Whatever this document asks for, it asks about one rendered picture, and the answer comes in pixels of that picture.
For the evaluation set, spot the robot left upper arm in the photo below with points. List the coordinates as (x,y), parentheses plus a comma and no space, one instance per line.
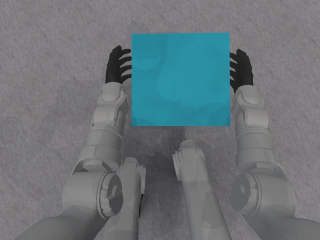
(89,199)

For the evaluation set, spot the robot left hand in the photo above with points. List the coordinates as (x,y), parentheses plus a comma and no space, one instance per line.
(113,71)

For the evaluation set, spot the robot left forearm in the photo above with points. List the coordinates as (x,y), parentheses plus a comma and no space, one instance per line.
(102,148)

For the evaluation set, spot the robot right upper arm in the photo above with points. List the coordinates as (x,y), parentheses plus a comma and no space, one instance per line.
(268,204)

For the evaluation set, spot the robot right hand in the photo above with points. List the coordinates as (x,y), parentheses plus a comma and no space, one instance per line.
(243,70)

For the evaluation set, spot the robot right shin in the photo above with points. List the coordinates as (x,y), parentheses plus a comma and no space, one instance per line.
(188,143)

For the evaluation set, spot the robot right forearm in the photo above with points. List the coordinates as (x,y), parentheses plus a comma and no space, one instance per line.
(255,146)

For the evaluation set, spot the robot right thigh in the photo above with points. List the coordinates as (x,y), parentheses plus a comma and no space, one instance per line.
(205,218)

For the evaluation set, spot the carton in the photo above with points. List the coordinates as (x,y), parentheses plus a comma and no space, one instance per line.
(180,79)

